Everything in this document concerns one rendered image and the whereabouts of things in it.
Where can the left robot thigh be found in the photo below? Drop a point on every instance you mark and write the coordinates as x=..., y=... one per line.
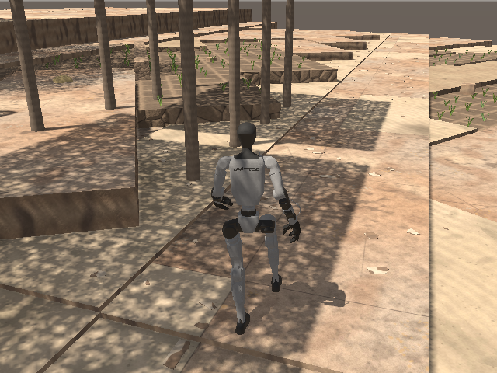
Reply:
x=234, y=246

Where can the left robot forearm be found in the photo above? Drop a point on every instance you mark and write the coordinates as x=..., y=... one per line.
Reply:
x=217, y=200

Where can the robot left shin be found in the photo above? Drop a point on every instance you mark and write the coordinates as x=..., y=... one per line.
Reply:
x=238, y=293

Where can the robot left hand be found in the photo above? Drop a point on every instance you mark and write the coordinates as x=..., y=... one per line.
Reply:
x=225, y=200

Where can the robot right hand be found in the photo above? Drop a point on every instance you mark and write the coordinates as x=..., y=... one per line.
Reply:
x=296, y=231

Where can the robot left upper arm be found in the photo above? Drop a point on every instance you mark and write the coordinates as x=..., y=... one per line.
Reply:
x=219, y=176

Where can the right robot forearm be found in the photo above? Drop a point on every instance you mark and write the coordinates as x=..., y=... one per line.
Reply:
x=287, y=208

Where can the robot right upper arm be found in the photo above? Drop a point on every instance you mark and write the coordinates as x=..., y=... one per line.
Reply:
x=275, y=176

